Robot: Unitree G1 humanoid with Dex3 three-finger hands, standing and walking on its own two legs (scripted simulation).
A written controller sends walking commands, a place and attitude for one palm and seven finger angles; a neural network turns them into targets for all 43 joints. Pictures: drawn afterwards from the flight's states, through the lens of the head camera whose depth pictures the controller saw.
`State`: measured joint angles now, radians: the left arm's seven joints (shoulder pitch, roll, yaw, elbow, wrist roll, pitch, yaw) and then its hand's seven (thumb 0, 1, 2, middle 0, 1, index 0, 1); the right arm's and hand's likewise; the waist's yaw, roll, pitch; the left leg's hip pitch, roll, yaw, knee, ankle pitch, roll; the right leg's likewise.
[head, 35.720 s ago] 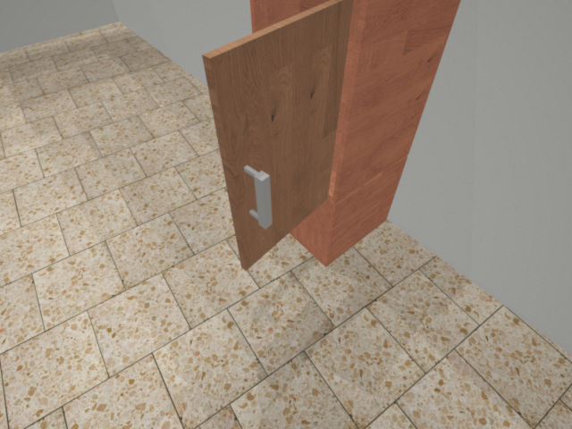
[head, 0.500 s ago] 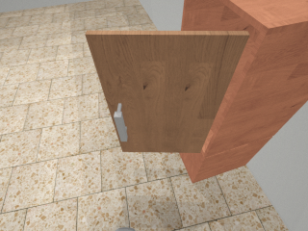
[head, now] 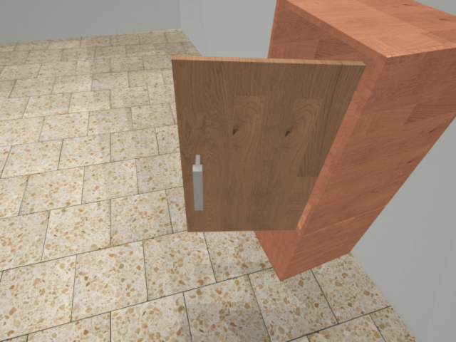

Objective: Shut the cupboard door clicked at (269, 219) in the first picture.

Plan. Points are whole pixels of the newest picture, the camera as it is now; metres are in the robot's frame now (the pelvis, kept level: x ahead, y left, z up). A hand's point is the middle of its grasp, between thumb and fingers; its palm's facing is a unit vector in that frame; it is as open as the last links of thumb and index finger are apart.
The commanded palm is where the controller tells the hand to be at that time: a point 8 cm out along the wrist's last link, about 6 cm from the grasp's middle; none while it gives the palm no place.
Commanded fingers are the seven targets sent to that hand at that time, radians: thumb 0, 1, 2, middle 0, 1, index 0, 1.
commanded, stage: come to a stop and stand still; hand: left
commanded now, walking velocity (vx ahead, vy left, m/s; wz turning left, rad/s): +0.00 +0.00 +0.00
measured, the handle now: (198, 183) +0.50 +0.10 -0.06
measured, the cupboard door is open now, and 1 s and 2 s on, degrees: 71 71 71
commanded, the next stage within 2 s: look again from close up in 0.22 s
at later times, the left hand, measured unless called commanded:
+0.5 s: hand out of the picture -0.04 +0.19 -0.17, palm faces +0.01 -0.97 -0.23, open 7.4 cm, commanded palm none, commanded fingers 0.00 0.90 0.90 -0.20 -0.30 -0.20 -0.30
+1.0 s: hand out of the picture -0.01 +0.16 -0.17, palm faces +0.01 -0.98 -0.19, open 7.4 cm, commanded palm none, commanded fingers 0.00 0.90 0.90 -0.20 -0.30 -0.20 -0.30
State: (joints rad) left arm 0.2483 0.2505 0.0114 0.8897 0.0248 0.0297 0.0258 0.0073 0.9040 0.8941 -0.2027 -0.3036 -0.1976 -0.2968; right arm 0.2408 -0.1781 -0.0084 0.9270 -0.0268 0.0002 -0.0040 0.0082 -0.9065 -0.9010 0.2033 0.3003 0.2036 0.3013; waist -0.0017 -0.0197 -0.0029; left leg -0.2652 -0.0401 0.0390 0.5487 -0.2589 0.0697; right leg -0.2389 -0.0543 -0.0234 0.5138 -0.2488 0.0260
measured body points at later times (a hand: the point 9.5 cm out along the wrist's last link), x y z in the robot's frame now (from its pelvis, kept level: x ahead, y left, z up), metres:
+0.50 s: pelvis -0.02 +0.00 +0.01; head -0.03 +0.01 +0.46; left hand -0.04 +0.24 -0.16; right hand +0.02 -0.26 -0.13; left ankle +0.02 +0.07 -0.73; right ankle +0.02 -0.16 -0.73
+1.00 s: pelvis -0.01 -0.02 +0.01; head -0.01 +0.00 +0.46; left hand -0.01 +0.21 -0.16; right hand +0.01 -0.25 -0.14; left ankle +0.02 +0.07 -0.73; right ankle +0.02 -0.16 -0.73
